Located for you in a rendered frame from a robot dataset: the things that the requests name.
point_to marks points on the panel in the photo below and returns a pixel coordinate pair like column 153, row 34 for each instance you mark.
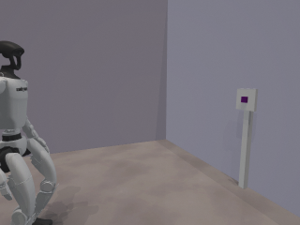
column 249, row 108

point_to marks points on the button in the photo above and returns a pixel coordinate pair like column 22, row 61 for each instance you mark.
column 244, row 99

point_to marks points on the robot left forearm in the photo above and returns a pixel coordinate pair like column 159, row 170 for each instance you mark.
column 28, row 129

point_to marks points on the humanoid robot torso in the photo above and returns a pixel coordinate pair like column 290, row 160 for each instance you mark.
column 13, row 110

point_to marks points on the robot right hand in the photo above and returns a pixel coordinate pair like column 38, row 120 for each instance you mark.
column 4, row 188

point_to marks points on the left robot thigh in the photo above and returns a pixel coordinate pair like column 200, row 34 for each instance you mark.
column 44, row 164

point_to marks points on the robot left hand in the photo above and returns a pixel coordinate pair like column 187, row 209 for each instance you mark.
column 42, row 142

